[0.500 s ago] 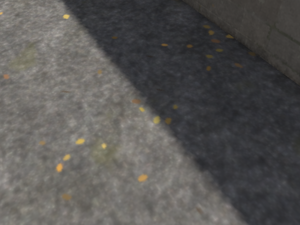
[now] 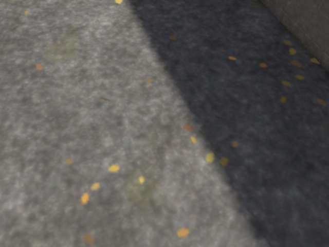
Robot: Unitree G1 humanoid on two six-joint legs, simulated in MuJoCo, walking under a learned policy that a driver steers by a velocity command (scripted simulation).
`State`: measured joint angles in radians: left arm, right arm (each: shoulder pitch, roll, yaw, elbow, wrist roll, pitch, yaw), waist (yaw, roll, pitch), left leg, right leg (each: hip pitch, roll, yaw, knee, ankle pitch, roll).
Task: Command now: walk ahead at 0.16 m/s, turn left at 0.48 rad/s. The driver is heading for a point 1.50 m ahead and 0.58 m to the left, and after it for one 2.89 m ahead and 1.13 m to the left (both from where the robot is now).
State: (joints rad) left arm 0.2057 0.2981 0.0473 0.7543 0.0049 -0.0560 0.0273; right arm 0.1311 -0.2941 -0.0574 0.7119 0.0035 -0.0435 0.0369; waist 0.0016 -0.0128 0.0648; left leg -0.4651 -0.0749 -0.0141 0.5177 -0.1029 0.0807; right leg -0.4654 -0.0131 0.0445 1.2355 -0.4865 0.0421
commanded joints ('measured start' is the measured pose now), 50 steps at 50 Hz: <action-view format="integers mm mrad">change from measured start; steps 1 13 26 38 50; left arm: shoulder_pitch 76 -87 -98 -89 -51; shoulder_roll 110 76 94 181 89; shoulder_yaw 36 30 43 82 56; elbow -67 -120 -141 -109 -69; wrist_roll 7 0 4 -29 -9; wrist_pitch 22 27 33 55 71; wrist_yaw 19 20 12 1 9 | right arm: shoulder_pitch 25 45 112 57 9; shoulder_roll -139 -168 -128 -94 -90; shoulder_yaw -41 -57 -67 -57 -21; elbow -78 -114 -114 -185 -158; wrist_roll -12 4 18 19 -14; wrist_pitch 6 66 107 111 42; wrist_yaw -14 -74 -60 -17 -56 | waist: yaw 29 -25 -26 0 12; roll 80 159 -106 -187 143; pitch -198 -174 -122 -147 -163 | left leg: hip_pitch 211 204 -178 133 339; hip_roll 259 192 17 74 267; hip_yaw -317 -434 -91 84 -197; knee -182 -174 729 72 -177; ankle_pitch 433 -62 -341 -183 308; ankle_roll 200 131 -176 -98 137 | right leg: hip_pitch -89 -73 327 337 -73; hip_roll -41 27 -237 -294 -44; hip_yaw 35 82 151 -2 -1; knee -35 -466 -865 -814 -167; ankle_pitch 64 218 744 610 155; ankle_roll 8 42 -227 -212 46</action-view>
